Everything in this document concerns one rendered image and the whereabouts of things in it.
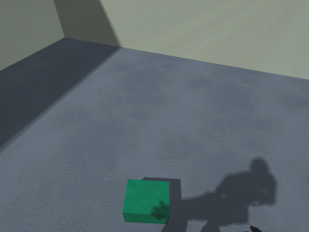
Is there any carton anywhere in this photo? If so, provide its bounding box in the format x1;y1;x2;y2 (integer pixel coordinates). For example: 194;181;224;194
123;179;170;224

